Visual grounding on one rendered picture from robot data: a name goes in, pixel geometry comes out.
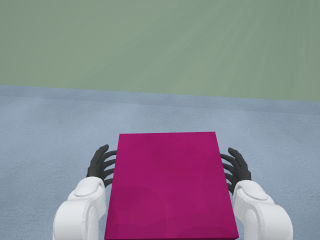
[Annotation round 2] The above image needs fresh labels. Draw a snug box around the right robot forearm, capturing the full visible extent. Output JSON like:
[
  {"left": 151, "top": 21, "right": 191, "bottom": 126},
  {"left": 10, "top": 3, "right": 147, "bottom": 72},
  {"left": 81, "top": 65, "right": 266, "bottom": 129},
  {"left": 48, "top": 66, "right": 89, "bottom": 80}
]
[{"left": 233, "top": 180, "right": 293, "bottom": 240}]

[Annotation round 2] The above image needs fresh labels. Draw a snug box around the right robot hand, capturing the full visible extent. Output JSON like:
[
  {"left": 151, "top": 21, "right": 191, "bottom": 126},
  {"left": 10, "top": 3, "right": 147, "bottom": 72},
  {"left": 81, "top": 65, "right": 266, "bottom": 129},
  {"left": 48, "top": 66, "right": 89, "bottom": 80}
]
[{"left": 220, "top": 147, "right": 252, "bottom": 196}]

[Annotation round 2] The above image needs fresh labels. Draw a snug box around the left robot hand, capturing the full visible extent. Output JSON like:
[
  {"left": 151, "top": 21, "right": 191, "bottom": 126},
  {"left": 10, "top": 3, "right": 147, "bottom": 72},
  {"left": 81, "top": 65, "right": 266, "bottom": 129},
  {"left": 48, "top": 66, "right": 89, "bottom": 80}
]
[{"left": 86, "top": 144, "right": 117, "bottom": 188}]

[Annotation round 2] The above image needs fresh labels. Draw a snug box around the left robot forearm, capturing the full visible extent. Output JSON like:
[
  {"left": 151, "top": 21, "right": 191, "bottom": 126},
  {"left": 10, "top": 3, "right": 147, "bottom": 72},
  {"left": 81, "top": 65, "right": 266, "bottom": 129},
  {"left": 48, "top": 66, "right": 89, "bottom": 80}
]
[{"left": 52, "top": 176, "right": 107, "bottom": 240}]

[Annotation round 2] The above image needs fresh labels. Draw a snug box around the carton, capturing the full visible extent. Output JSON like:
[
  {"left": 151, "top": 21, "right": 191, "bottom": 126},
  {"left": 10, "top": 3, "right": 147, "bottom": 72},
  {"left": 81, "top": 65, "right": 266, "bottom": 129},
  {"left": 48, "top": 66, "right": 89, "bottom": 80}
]
[{"left": 104, "top": 131, "right": 239, "bottom": 240}]

